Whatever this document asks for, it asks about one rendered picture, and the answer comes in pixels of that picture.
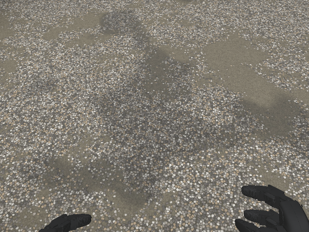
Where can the right robot hand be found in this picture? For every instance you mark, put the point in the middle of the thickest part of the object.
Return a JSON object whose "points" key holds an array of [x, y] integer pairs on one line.
{"points": [[291, 217]]}

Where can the left robot hand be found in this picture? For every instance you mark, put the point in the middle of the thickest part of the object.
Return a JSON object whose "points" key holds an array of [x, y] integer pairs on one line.
{"points": [[66, 223]]}

